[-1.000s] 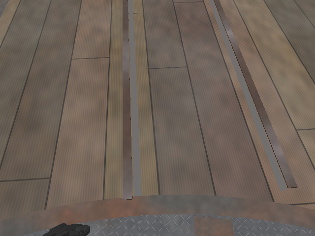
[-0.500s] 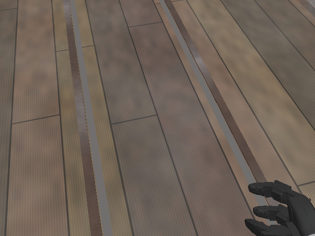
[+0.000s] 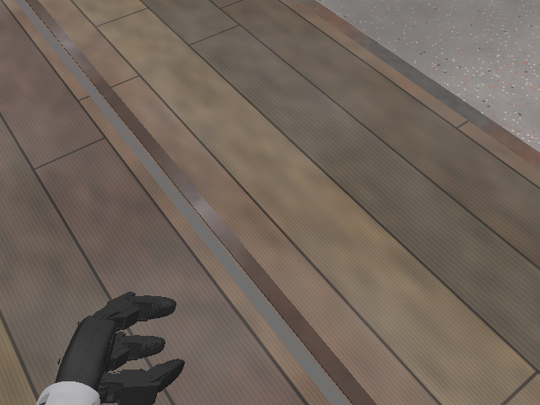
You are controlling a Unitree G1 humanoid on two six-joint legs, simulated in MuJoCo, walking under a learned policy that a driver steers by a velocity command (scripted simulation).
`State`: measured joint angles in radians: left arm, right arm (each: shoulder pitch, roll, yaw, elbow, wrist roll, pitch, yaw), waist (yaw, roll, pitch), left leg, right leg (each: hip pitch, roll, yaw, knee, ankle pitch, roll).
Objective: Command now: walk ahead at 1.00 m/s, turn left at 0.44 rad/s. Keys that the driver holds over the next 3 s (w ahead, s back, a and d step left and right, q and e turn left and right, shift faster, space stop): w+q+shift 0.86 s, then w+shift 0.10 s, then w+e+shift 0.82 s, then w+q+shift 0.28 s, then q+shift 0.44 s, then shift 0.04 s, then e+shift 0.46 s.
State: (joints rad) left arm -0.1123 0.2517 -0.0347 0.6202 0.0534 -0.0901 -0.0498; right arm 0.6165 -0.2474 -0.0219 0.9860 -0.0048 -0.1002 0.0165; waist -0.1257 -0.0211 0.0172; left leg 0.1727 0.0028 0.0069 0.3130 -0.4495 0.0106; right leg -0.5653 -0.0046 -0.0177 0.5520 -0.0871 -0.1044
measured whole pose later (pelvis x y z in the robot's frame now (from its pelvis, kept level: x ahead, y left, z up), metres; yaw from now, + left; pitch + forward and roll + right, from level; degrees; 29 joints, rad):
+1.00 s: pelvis +0.87 +0.25 +0.01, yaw +50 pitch +2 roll -2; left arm 0.19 0.30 0.04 0.69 0.05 -0.07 0.01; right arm 0.29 -0.37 -0.07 0.78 -0.03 -0.05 0.02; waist -0.02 0.03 0.02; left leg -0.32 -0.10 -0.10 1.26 -0.33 0.12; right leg -0.39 0.00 -0.01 0.58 -0.22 0.01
